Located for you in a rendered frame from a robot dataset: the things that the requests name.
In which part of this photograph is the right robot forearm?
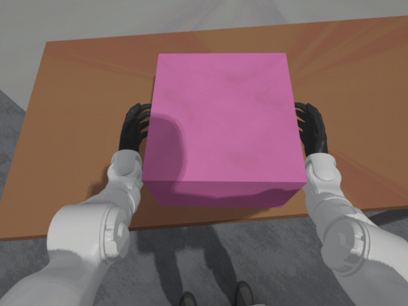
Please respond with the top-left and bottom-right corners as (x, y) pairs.
(302, 153), (380, 245)

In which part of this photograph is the robot left hand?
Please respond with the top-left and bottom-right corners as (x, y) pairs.
(119, 103), (152, 153)

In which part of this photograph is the table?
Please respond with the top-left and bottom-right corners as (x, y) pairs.
(0, 15), (408, 242)

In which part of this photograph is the robot right foot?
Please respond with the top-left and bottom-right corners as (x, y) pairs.
(235, 283), (254, 306)

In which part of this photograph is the left robot forearm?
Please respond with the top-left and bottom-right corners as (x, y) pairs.
(47, 149), (143, 257)

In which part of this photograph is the carton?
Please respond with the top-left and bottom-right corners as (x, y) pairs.
(142, 53), (307, 208)

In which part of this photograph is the robot right upper arm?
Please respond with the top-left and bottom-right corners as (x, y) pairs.
(321, 219), (408, 306)

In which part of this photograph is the robot right hand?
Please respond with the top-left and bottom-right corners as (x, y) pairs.
(294, 103), (328, 157)

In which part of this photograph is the robot left upper arm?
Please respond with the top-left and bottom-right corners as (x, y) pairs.
(0, 203), (130, 306)

